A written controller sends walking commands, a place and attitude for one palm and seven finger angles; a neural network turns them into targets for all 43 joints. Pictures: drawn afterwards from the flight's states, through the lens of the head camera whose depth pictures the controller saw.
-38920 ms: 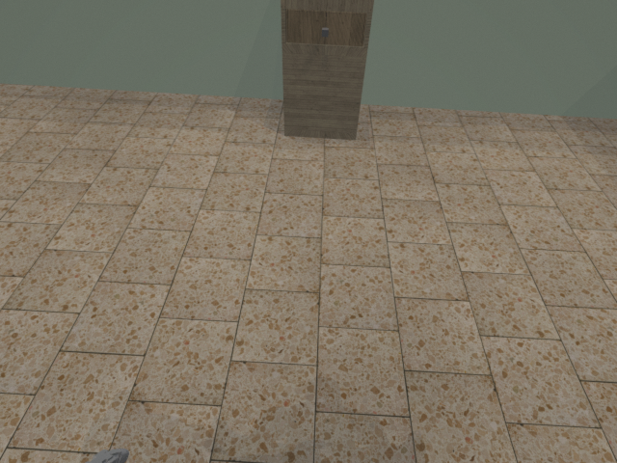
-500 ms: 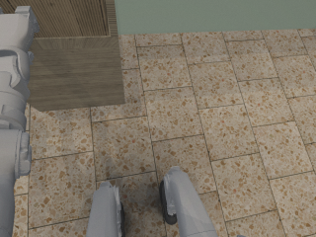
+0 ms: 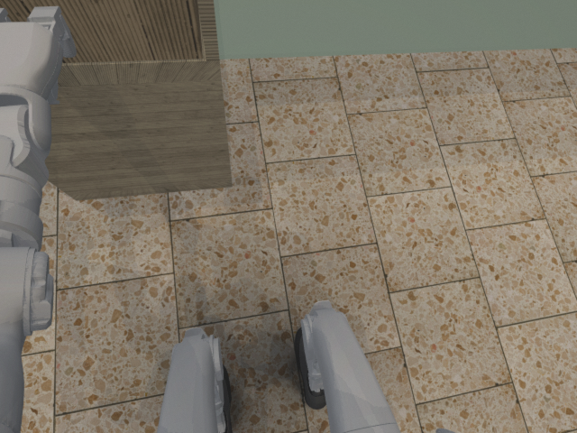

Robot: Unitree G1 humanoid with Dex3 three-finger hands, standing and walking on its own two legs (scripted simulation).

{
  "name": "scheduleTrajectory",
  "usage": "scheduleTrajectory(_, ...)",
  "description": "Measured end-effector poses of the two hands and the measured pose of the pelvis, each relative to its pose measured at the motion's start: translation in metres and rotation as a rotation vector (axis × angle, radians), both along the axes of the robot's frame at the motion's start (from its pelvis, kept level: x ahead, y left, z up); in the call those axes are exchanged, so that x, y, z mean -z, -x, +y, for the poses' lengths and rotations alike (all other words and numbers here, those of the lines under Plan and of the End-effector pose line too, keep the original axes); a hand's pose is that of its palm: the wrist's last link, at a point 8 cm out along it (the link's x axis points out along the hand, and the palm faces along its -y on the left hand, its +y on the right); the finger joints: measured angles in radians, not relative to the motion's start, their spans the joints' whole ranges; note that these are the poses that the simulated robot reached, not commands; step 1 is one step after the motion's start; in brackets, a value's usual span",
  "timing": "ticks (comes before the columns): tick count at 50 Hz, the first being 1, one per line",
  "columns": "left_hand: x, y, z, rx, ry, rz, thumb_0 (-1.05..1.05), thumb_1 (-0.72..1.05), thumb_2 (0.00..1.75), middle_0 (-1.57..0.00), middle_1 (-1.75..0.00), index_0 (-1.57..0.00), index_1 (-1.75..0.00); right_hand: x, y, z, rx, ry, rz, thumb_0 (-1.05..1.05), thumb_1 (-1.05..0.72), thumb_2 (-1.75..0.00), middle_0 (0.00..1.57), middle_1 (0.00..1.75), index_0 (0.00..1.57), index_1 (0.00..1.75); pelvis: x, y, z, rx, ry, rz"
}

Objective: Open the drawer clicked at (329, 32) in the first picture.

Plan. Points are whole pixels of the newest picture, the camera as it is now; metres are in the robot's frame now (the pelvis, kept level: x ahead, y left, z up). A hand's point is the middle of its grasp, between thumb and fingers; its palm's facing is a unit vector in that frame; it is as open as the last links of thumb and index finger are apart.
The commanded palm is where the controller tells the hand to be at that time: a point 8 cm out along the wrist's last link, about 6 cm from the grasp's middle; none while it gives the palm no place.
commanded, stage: pull the drawer open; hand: left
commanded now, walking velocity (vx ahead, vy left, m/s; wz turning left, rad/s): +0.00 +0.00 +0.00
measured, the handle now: (33, 44) +0.61 +0.25 +0.02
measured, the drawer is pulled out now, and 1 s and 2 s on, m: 0.00 0.08 0.18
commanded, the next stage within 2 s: none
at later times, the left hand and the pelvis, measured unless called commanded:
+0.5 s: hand (42, 113) +0.53 +0.25 +0.00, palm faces -0.02 -0.02 -1.00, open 5.9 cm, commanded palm +0.50 +0.24 +0.04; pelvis +0.04 +0.01 +0.03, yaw +0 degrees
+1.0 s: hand (41, 152) +0.48 +0.24 +0.00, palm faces -0.04 -0.03 -1.00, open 6.0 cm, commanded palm +0.44 +0.24 +0.04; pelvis +0.05 +0.00 +0.05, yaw +0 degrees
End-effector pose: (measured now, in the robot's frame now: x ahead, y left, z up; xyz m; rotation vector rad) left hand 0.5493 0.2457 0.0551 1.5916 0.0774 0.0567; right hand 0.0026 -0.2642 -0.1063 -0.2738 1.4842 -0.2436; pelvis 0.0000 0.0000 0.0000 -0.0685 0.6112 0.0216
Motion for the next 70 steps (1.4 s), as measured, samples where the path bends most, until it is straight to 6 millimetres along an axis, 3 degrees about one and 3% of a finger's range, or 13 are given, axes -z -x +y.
scheduleTrajectory(14,-0.002,0.017,0.002,0.032,0.057,0.079,0.03,0.64,0.72,-0.41,-1.35,-0.42,-1.35,-0.022,-0.014,0.007,0.017,-0.005,0.003,0.0,-0.91,-0.9,0.21,0.3,0.2,0.3,-0.025,-0.024,0.006,0.016,-0.012,-0.026)
scheduleTrajectory(24,0.001,0.036,0.002,0.036,0.043,0.002,0.01,0.65,0.77,-0.4,-1.35,-0.42,-1.35,-0.021,-0.059,0.0,-0.027,-0.018,-0.034,0.0,-0.91,-0.9,0.21,0.3,0.2,0.3,-0.033,-0.039,0.006,0.015,-0.018,-0.039)
scheduleTrajectory(35,0.0,0.055,-0.001,-0.005,0.044,0.053,0.02,0.68,0.74,-0.35,-1.35,-0.36,-1.35,-0.033,-0.099,-0.003,-0.055,-0.028,-0.117,0.0,-0.91,-0.9,0.2,0.3,0.2,0.3,-0.049,-0.047,0.0,0.016,-0.031,-0.068)
scheduleTrajectory(70,0.001,0.13,-0.003,0.002,0.046,0.033,0.02,0.69,0.78,-0.34,-1.35,-0.35,-1.35,-0.034,-0.116,-0.006,-0.072,-0.037,-0.202,0.0,-0.91,-0.9,0.2,0.3,0.2,0.3,-0.056,-0.039,-0.004,0.024,-0.051,-0.13)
